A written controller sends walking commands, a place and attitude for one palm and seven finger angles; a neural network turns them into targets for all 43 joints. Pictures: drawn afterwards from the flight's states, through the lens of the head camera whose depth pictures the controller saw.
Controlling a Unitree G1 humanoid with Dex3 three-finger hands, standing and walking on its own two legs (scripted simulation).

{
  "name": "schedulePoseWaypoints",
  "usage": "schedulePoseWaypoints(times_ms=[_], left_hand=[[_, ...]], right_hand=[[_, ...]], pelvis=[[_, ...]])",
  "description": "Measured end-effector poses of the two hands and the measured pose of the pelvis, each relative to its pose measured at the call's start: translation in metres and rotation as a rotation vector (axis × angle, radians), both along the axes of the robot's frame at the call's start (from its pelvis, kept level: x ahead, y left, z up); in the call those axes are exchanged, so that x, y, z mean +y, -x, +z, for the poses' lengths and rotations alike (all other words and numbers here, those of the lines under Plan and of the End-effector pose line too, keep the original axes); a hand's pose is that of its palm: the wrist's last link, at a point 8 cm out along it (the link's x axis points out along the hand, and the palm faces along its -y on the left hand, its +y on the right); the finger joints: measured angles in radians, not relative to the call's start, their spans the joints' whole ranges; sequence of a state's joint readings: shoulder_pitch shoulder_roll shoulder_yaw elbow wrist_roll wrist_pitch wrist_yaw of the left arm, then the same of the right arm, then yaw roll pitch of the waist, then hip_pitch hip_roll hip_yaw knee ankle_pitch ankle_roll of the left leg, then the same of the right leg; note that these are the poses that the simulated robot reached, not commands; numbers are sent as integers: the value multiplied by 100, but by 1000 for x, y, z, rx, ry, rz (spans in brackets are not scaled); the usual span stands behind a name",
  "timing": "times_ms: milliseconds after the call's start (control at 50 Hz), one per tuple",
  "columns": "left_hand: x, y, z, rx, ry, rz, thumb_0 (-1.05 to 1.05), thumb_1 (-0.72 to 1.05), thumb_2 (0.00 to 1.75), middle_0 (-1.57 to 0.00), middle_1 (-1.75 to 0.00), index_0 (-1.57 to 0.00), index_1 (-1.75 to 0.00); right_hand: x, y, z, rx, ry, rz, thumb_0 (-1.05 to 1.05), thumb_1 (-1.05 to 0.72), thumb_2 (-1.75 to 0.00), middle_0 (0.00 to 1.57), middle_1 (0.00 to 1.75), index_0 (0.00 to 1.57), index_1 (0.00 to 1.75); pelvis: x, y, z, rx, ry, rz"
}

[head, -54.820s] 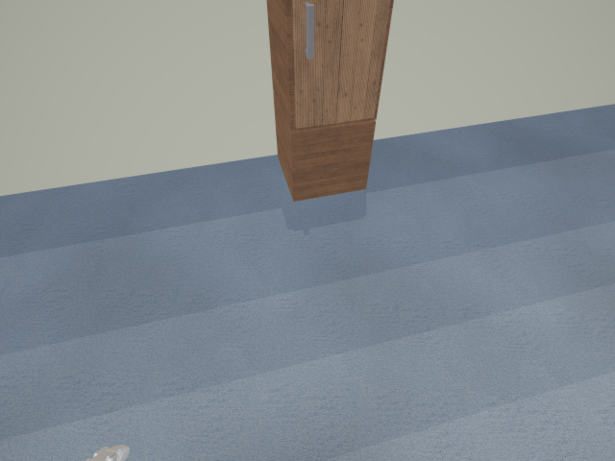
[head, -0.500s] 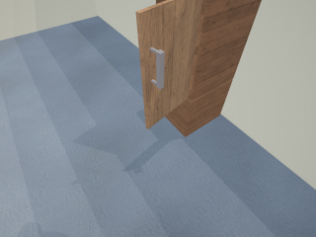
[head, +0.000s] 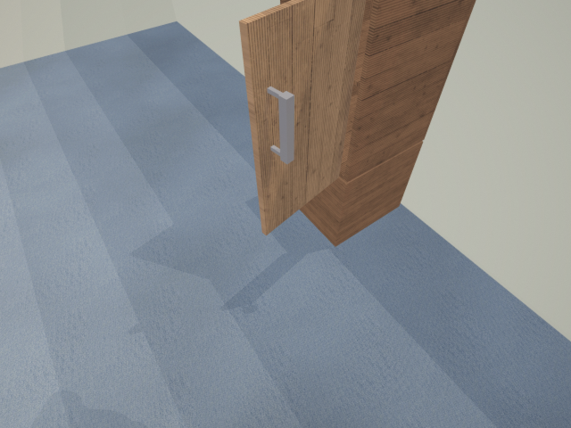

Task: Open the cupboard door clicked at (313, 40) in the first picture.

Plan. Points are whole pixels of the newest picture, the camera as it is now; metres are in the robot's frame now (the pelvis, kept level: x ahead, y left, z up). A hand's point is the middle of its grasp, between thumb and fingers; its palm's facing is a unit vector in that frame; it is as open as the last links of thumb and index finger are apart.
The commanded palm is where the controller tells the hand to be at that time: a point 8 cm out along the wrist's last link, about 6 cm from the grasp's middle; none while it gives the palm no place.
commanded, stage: look to check the result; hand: left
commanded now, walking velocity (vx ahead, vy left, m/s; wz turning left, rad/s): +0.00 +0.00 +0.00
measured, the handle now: (280, 126) +0.68 +0.05 +0.02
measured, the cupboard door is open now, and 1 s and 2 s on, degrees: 100 100 100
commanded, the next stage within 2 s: stand and wait in 0.20 s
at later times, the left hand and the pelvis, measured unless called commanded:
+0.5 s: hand out of the picture +0.09 +0.23 -0.15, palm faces -0.02 -0.94 -0.34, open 7.4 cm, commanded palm none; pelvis +0.01 -0.01 +0.00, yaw +0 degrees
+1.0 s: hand out of the picture +0.10 +0.23 -0.15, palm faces -0.02 -0.94 -0.34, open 7.4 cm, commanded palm none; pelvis +0.01 -0.01 +0.00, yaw -1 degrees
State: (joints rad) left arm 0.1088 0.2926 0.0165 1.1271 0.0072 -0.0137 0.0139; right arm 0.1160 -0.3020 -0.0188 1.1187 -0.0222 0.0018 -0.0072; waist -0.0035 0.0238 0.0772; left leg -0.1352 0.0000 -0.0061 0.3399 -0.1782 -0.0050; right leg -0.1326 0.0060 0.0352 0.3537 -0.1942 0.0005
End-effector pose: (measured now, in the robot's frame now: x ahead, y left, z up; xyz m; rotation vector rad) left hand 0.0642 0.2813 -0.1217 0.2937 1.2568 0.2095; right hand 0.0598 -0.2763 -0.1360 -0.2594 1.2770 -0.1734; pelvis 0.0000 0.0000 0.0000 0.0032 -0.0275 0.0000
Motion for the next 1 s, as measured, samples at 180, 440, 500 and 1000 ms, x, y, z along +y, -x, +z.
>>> schedulePoseWaypoints(times_ms=[180, 440, 500, 1000], left_hand=[[-2, -11, 3, -12, -5, -7, 0, 91, 90, -20, -30, -20, -30], [-6, -22, 4, -26, -9, -18, 0, 91, 90, -20, -30, -20, -30], [-7, -23, 5, -26, -9, -20, 0, 91, 90, -20, -30, -20, -30], [-7, -28, 4, -28, -9, -31, 0, 91, 90, -20, -30, -20, -30]], right_hand=[[-9, -10, 3, -11, 13, 3, 0, -91, -90, 20, 30, 20, 30], [-19, -12, 5, -8, 23, 0, 0, -90, -90, 20, 30, 20, 30], [-21, -12, 5, -6, 24, -1, 0, -90, -90, 20, 30, 20, 30], [-28, -11, 9, -6, 38, -10, 0, -90, -90, 20, 30, 20, 30]], pelvis=[[-4, -6, 1, 0, -1, -2], [-10, -11, 1, 0, -1, -4], [-11, -12, 1, -1, -1, -5], [-13, -14, 2, -2, 1, -11]])
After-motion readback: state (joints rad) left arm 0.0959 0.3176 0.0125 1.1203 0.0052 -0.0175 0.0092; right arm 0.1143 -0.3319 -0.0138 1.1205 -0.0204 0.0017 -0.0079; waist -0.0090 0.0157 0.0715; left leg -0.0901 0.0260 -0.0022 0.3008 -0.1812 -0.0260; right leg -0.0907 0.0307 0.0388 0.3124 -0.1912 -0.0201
